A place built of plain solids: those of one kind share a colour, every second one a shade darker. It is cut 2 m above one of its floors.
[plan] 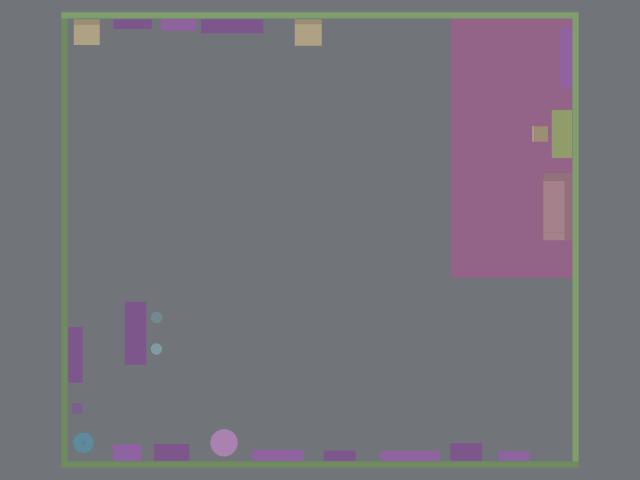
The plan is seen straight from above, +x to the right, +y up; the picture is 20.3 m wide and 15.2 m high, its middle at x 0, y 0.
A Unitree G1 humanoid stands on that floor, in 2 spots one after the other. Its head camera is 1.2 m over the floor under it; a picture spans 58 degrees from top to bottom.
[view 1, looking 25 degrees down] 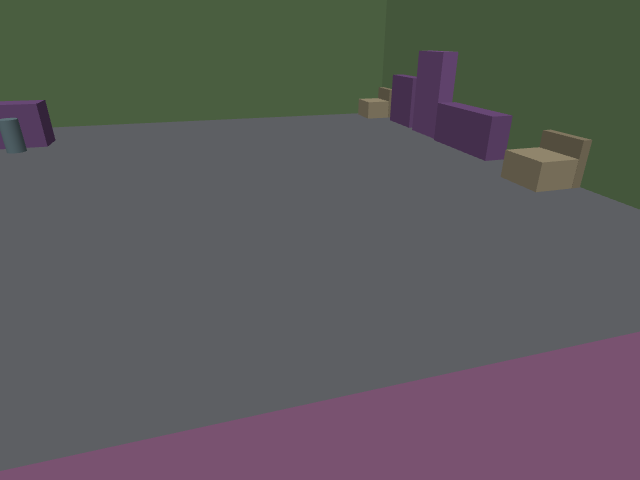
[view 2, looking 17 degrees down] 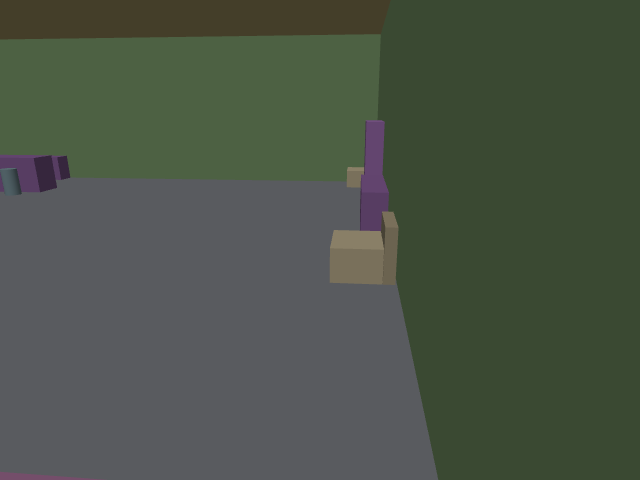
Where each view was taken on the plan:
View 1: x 5.27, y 1.18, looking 164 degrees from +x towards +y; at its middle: ground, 5.12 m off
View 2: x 5.23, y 6.48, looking -175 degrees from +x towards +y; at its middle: ground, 7.40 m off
